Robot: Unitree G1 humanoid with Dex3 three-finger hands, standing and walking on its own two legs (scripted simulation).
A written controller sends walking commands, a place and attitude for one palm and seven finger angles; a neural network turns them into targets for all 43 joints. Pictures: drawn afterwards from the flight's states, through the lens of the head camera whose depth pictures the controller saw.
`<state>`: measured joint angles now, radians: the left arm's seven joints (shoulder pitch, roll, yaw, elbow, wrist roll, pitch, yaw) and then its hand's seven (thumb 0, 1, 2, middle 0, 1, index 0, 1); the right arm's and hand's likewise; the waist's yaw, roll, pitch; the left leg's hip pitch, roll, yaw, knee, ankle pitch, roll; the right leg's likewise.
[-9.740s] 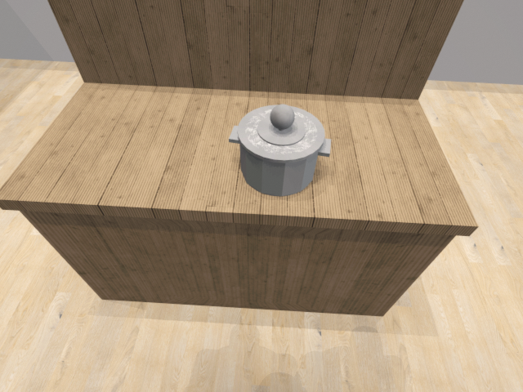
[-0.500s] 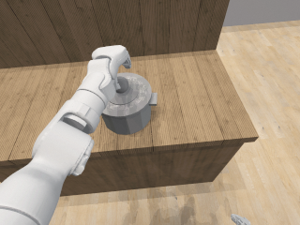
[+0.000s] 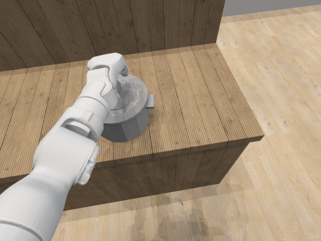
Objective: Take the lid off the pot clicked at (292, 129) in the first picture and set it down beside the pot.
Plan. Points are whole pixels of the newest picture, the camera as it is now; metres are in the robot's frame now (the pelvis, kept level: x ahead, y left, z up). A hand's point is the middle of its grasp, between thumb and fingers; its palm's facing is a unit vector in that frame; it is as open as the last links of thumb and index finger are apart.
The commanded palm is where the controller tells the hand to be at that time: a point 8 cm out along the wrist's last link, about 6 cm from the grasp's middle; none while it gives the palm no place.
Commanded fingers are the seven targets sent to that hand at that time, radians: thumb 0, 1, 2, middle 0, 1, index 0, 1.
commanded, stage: lower the open fingers around the knob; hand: left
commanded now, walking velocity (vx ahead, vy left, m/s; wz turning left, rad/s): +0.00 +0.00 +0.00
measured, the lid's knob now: (111, 87) +0.53 +0.10 +0.06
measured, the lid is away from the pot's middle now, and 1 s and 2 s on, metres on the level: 0.00 0.00 0.00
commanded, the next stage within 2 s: close the fingers and squeeze the knob in 0.52 s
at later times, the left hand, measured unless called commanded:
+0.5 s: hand (104, 90) +0.49 +0.11 +0.08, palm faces -0.35 -0.07 -0.93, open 10.5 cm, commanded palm +0.50 +0.11 +0.14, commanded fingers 0.00 -0.34 1.40 -0.80 -0.08 -0.80 -0.08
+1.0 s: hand (112, 87) +0.50 +0.09 +0.08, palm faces -0.32 -0.08 -0.94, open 9.8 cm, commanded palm +0.50 +0.10 +0.14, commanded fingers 0.00 0.02 1.03 -0.56 -0.87 -0.56 -0.87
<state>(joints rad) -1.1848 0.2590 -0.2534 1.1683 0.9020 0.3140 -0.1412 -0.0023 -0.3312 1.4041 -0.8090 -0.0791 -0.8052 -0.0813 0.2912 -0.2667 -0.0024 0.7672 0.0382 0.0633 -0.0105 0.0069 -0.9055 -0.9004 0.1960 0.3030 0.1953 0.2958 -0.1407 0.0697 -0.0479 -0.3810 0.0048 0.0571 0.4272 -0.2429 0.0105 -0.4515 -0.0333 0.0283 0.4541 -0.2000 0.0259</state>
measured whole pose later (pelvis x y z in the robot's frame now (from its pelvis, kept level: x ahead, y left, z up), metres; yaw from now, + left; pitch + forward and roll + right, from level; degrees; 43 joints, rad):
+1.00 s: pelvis +0.01 +0.00 +0.00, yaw +0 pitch +12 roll +0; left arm -1.14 0.25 -0.27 1.13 0.90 0.28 -0.11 0.00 -0.08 1.07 -0.58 -0.69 -0.58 -0.70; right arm 0.29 -0.26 -0.02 0.77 0.03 0.06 0.00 0.01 -0.91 -0.90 0.20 0.30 0.20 0.30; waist -0.13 0.08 -0.07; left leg -0.40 0.00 0.05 0.45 -0.26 0.01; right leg -0.46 -0.03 0.02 0.46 -0.21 0.03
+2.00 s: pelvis +0.00 +0.00 +0.00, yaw +0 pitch +12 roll +0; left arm -1.18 0.27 -0.27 1.18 0.91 0.28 -0.13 -0.01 0.07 0.89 -0.62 -0.94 -0.65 -0.99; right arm 0.29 -0.26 -0.01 0.76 0.04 0.06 -0.01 0.01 -0.90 -0.90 0.20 0.30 0.20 0.30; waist -0.14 0.06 -0.07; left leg -0.42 0.00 0.05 0.47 -0.26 0.01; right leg -0.47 -0.03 0.02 0.47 -0.21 0.03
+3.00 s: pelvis +0.00 +0.00 +0.00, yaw +1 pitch +9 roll +0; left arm -1.18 0.27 -0.29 1.06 0.88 0.31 -0.22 0.01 0.06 0.88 -0.63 -0.94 -0.67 -0.98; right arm 0.24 -0.27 0.00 0.75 0.05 0.04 -0.01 0.01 -0.91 -0.90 0.20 0.30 0.20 0.30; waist -0.10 0.07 -0.05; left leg -0.32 -0.01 0.04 0.41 -0.24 0.02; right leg -0.38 -0.04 0.01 0.43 -0.20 0.03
